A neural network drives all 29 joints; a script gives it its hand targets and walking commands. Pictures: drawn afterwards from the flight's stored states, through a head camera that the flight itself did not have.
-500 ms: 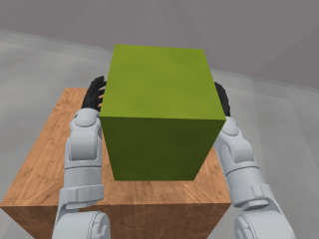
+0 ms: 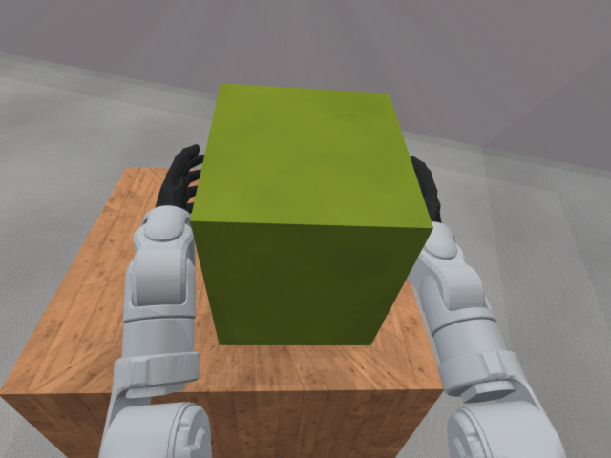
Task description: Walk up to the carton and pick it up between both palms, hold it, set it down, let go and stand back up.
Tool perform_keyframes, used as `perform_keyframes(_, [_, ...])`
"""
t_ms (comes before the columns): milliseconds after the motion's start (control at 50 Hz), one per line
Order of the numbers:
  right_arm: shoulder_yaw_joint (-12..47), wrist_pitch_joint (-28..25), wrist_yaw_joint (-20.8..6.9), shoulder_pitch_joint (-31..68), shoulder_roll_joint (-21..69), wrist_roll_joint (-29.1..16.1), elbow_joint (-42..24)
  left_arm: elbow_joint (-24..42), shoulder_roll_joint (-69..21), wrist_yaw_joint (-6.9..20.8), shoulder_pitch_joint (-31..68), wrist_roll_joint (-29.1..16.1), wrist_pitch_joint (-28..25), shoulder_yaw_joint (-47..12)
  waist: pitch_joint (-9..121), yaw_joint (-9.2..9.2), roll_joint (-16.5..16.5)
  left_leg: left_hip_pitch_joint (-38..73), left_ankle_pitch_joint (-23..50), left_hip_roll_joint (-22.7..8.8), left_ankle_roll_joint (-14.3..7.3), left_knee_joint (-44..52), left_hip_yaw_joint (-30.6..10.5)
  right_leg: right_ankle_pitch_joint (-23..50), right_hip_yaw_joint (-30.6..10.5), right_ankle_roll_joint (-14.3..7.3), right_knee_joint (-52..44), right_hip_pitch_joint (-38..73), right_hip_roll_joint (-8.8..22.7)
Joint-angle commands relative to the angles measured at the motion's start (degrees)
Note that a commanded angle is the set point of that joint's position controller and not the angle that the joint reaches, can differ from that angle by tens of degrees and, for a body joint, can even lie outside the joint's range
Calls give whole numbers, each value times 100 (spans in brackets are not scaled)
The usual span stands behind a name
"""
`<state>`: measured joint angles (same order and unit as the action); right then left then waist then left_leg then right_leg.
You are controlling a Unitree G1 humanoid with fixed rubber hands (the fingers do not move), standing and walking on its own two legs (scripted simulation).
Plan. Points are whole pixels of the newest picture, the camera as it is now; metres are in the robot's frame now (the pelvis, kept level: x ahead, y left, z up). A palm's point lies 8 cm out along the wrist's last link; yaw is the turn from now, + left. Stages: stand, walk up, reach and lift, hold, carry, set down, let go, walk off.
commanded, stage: hold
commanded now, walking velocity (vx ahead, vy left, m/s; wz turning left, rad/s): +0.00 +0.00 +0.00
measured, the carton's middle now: (301, 223) +0.38 +0.00 +0.15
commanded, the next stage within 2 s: none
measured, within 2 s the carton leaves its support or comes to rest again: neither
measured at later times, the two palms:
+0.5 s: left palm (176, 208) +0.36 +0.15 +0.19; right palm (422, 220) +0.35 -0.15 +0.18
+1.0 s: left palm (176, 209) +0.36 +0.15 +0.18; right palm (421, 220) +0.35 -0.15 +0.18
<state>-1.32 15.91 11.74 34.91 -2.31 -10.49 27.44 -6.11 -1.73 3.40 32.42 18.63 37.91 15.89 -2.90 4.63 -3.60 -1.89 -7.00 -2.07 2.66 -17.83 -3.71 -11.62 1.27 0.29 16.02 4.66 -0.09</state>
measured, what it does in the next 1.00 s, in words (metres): stands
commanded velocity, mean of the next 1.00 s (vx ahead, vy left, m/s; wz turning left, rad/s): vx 0.00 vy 0.00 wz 0.00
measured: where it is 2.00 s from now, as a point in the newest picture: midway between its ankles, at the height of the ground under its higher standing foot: outside the picture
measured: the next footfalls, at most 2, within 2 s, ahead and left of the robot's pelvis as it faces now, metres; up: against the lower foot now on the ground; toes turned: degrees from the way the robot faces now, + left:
none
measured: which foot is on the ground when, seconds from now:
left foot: down 0.00-1.00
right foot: down 0.00-1.00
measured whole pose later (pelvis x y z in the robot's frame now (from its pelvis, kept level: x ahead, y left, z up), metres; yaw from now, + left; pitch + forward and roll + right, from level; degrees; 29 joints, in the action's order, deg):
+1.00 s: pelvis +0.00 +0.00 +0.00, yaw +0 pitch -9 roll -1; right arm -1.1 15.7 11.8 34.9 -2.4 -10.7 27.4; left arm -5.9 -1.8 3.4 32.2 18.7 38.0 15.8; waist -3.2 4.8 -3.7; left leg -1.7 -7.0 -2.1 2.7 -17.8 -3.7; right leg -11.6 1.3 0.3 15.9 4.9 -0.1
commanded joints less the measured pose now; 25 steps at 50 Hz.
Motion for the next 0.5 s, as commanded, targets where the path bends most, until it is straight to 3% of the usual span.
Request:
perform_keyframes(0, [2214, -423, -588, 4335, 2919, -355, -1719, 450, -2960, 766, 3268, -804, -240, -2672, 2042, 74, 458, 1133, 1332, 449, -80, 2, 604, 1517, 366, 265, -295, -313, -270])
perform_keyframes(480, [2254, -445, -600, 4380, 2938, -382, -1817, 618, -2997, 739, 3321, -852, -256, -2728, 2171, 25, 467, 1185, 1431, 441, -67, -13, 593, 1522, 385, 262, -277, -303, -284])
